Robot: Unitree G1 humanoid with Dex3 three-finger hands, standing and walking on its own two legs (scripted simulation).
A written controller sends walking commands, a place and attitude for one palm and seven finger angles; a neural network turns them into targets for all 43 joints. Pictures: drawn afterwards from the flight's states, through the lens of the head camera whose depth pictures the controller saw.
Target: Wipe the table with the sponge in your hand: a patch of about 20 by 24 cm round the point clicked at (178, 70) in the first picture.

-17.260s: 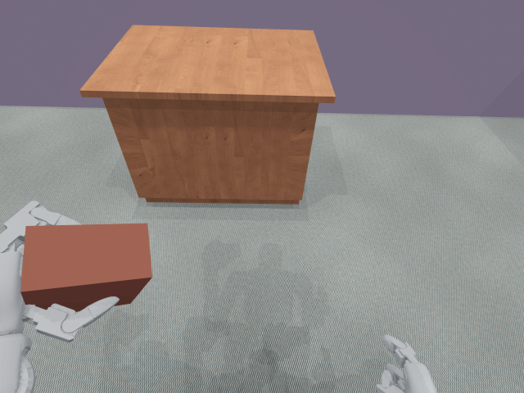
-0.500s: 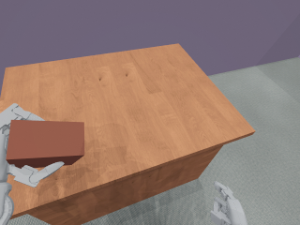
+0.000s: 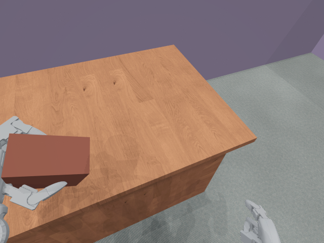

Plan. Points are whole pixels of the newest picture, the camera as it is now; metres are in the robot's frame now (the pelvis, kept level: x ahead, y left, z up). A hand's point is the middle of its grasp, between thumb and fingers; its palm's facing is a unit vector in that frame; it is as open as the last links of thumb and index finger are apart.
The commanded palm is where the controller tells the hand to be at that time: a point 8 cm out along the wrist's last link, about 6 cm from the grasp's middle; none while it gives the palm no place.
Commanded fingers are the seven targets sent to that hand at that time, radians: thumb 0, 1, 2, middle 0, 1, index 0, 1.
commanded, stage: come to a stop and stand still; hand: left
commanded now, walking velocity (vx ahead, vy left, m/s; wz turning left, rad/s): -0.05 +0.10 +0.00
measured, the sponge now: (60, 164) +0.23 +0.21 +0.14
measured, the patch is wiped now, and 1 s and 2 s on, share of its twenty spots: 0.00 0.00 0.00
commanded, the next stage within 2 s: look again from close up in 1.00 s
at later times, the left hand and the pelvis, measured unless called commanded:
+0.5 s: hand out of the picture +0.19 +0.29 +0.16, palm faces +0.34 -0.87 -0.36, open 10.5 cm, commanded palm +0.13 +0.33 +0.18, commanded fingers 0.00 0.10 1.30 -1.20 -1.60 -1.20 -1.60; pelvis -0.03 +0.05 +0.01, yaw -1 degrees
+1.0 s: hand out of the picture +0.18 +0.34 +0.16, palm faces +0.40 -0.84 -0.36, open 10.4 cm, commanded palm +0.12 +0.37 +0.18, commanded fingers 0.00 0.10 1.30 -1.20 -1.60 -1.20 -1.60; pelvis -0.03 +0.09 +0.01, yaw +2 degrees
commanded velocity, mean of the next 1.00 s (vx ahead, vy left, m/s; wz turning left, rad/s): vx -0.01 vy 0.01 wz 0.00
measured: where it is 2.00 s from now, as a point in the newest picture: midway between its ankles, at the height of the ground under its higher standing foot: outside the picture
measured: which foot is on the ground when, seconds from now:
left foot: down 0.00-1.00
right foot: down 0.00-1.00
